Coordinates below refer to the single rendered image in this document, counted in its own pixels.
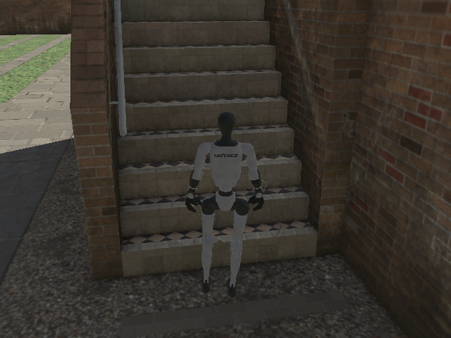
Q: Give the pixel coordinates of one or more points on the left robot hand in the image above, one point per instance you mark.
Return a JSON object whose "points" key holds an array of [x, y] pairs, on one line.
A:
{"points": [[195, 201]]}

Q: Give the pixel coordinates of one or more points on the robot right upper arm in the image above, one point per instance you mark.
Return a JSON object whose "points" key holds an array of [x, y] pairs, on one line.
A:
{"points": [[248, 150]]}

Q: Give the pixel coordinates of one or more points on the robot right forearm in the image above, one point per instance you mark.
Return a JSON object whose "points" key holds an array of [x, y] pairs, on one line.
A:
{"points": [[257, 187]]}

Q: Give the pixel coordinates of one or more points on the right robot thigh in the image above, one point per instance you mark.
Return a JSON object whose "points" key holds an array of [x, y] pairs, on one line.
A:
{"points": [[240, 219]]}

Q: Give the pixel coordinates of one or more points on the robot left upper arm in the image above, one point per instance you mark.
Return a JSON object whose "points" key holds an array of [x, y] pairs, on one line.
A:
{"points": [[203, 150]]}

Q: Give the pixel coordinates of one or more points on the robot head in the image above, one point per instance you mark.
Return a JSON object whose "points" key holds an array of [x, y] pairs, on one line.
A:
{"points": [[226, 123]]}

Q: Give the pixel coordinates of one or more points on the right robot hand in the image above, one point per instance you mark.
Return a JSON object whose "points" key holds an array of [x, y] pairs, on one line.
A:
{"points": [[255, 200]]}

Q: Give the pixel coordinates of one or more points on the robot left forearm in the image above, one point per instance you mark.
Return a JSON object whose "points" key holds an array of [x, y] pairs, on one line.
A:
{"points": [[193, 184]]}

